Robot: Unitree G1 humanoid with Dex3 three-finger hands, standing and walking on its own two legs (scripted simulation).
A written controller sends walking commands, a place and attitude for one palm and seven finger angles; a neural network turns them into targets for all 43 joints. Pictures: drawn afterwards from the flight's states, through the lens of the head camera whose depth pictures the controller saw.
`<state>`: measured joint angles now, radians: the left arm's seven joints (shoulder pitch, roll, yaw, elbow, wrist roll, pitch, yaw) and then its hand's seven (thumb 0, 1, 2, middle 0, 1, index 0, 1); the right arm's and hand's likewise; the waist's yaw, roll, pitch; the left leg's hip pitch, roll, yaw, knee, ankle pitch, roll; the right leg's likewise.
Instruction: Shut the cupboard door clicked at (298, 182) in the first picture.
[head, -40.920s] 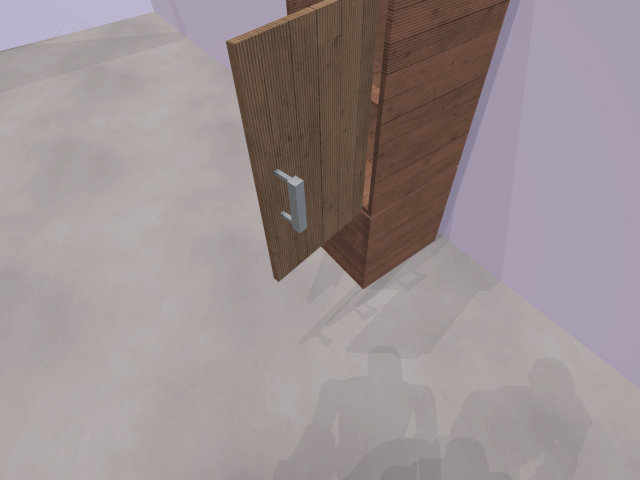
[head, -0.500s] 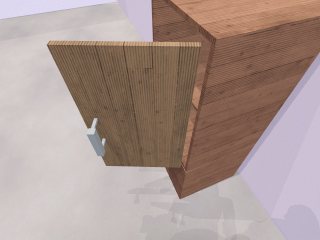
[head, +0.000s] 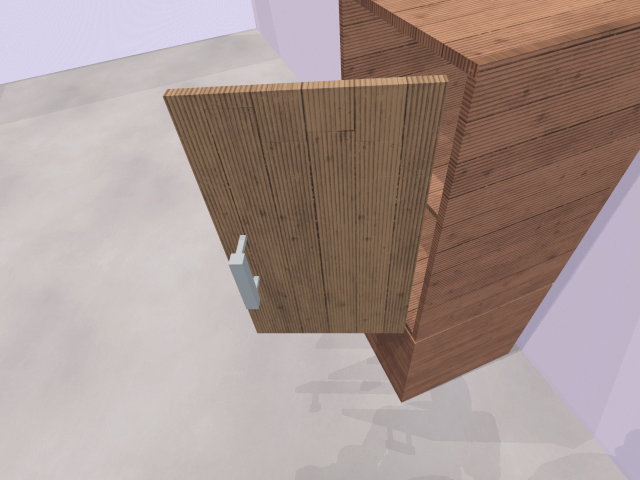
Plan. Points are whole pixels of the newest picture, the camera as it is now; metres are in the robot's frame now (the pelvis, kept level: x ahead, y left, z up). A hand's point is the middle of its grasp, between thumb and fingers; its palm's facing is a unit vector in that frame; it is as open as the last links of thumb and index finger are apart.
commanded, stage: come to a stop and stand still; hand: left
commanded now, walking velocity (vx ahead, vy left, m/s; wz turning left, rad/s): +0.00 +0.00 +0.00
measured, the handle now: (247, 272) +0.45 +0.18 -0.06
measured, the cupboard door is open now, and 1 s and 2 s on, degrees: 66 66 66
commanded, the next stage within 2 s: look again from close up in 0.24 s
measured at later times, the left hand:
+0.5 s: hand out of the picture +0.02 +0.17 -0.15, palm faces -0.01 -0.97 -0.23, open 7.3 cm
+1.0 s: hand out of the picture +0.08 +0.16 -0.13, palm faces +0.16 -0.96 -0.24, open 7.2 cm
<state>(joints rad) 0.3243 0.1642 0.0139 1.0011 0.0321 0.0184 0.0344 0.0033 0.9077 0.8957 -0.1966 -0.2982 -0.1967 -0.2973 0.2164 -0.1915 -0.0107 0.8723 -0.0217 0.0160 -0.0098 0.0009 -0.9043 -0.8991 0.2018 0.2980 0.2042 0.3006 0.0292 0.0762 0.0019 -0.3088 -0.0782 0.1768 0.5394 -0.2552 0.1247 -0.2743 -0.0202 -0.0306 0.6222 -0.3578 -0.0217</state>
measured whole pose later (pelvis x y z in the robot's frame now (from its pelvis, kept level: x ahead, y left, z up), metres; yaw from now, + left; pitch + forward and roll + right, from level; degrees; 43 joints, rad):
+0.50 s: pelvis +0.01 +0.00 +0.01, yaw +0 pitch +1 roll +1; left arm 0.27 0.15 -0.01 1.07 0.02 0.01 0.03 0.00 0.92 0.90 -0.20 -0.30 -0.20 -0.30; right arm 0.32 -0.18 0.01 1.08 -0.02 -0.01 -0.03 0.00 -0.91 -0.90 0.20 0.30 0.20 0.30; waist -0.02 0.03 0.03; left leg -0.20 -0.09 0.16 0.34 -0.17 0.12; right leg -0.19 -0.02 -0.03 0.47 -0.29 -0.01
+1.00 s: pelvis +0.03 -0.03 +0.01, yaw +2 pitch +1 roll +1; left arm 0.46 0.18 0.03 0.61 -0.06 0.05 0.07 0.04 0.96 0.89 -0.21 -0.30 -0.21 -0.30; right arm 0.33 -0.17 0.04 0.99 0.01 -0.14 -0.07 0.01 -0.92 -0.90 0.20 0.30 0.21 0.30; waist -0.01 -0.02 0.03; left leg -0.22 -0.06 0.13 0.42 -0.23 0.08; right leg -0.17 0.01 -0.06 0.50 -0.34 -0.05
